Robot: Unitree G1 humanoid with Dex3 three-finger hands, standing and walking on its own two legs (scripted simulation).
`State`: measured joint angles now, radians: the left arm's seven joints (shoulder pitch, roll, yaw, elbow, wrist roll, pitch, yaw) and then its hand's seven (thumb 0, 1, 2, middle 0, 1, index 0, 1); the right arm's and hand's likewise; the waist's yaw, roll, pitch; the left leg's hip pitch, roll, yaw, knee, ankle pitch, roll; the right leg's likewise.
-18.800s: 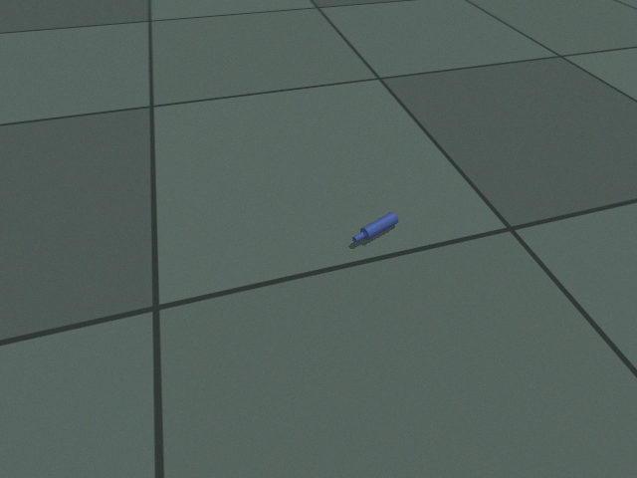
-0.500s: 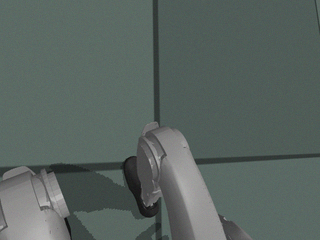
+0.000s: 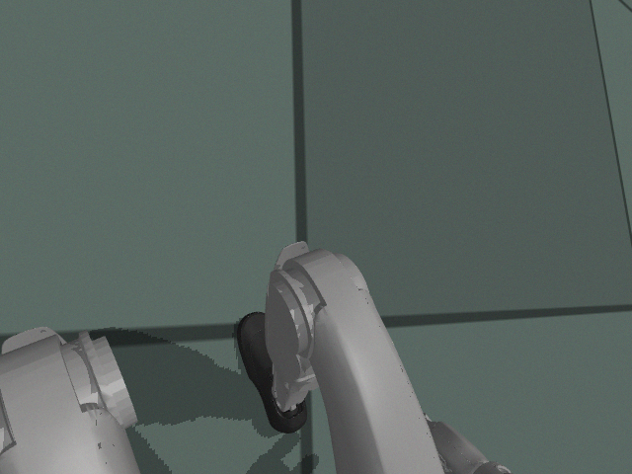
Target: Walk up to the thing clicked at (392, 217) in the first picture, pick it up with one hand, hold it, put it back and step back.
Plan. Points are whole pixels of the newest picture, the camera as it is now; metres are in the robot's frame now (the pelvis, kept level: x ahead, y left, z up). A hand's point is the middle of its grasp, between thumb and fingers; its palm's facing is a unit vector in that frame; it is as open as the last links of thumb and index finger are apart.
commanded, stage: rest palm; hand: left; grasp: from above
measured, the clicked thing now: out of the picture +0.47 +0.37 -0.27
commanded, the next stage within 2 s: close in 0.16 s
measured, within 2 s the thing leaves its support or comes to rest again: neither
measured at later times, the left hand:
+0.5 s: hand out of the picture +0.45 +0.34 -0.24, palm faces -0.44 -0.13 -0.89, open 13.1 cm
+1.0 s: hand out of the picture +0.45 +0.34 -0.24, palm faces -0.44 -0.13 -0.89, open 11.2 cm
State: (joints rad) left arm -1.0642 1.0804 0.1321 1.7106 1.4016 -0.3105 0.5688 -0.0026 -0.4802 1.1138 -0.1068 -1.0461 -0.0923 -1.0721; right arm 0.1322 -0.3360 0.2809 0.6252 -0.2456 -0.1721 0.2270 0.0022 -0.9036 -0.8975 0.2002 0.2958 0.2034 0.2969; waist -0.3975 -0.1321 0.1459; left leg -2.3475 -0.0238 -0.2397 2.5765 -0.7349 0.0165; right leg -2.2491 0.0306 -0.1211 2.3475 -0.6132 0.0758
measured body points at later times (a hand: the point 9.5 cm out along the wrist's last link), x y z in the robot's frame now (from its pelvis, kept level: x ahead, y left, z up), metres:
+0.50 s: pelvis +0.00 +0.00 +0.00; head +0.28 +0.14 +0.33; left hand +0.47 +0.35 -0.19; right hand +0.05 -0.26 -0.04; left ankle +0.06 +0.12 -0.27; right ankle +0.13 -0.14 -0.27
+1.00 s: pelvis +0.00 +0.00 +0.00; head +0.27 +0.14 +0.33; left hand +0.47 +0.34 -0.19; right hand +0.05 -0.26 -0.04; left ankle +0.06 +0.12 -0.27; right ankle +0.13 -0.14 -0.27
